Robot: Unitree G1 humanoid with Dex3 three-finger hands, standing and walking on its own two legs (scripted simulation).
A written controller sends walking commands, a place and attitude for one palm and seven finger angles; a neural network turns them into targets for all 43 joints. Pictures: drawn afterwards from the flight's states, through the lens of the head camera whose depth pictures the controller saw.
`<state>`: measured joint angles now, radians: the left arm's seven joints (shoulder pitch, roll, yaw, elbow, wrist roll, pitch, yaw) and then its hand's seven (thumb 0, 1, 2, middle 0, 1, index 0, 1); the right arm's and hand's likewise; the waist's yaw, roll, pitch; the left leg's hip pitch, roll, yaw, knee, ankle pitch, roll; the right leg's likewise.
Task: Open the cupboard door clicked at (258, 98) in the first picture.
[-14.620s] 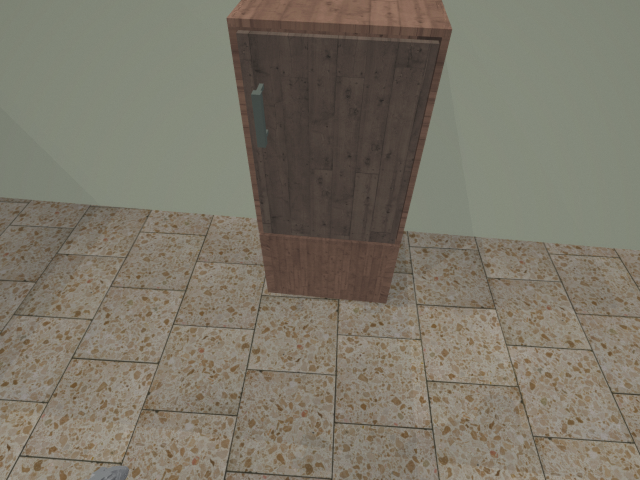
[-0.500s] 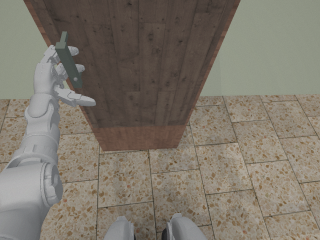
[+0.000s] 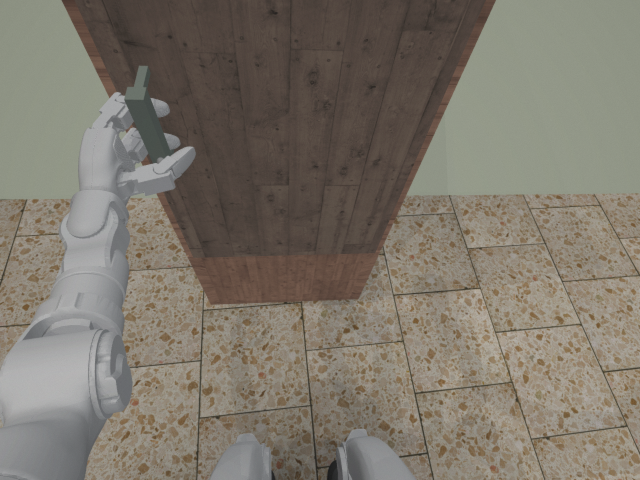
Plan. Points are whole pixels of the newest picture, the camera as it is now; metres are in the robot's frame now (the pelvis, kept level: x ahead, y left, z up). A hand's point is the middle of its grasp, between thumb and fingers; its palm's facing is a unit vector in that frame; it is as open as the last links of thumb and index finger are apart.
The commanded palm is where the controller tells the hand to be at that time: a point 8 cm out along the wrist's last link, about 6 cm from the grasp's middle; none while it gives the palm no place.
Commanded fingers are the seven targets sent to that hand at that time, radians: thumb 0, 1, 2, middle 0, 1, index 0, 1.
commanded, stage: close the thumb around the handle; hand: left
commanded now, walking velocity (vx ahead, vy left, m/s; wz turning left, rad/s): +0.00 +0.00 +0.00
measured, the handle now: (155, 125) +0.54 +0.18 +0.08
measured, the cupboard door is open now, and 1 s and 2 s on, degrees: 0 26 41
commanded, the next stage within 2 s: pull the door open along its arc in 0.24 s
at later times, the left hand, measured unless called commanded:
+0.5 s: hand (175, 165) +0.48 +0.16 +0.07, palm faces +0.02 -1.00 -0.01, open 5.4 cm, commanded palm +0.44 +0.20 +0.08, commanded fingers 0.00 0.90 0.90 -0.40 -1.35 -0.40 -1.35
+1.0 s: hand (220, 270) +0.34 +0.09 +0.07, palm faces +0.28 -0.96 +0.05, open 5.6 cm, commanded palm +0.29 +0.14 +0.08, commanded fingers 0.00 0.90 0.90 -0.40 -1.35 -0.40 -1.35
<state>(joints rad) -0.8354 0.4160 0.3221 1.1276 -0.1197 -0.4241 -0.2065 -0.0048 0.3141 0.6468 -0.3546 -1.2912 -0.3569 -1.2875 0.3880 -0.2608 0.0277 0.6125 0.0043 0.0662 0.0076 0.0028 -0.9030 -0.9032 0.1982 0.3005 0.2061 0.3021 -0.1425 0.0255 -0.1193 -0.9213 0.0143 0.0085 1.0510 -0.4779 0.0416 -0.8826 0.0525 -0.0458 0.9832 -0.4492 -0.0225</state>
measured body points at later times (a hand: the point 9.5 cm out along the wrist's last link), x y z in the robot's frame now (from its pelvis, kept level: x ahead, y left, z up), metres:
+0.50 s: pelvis +0.00 +0.00 +0.00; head +0.11 +0.01 +0.44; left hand +0.48 +0.21 +0.07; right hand +0.01 -0.27 -0.11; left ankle +0.01 +0.09 -0.67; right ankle +0.01 -0.11 -0.67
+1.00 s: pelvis +0.01 -0.02 +0.01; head +0.06 -0.03 +0.46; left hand +0.32 +0.14 +0.07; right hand +0.17 -0.25 -0.08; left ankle +0.01 +0.09 -0.67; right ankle +0.01 -0.11 -0.67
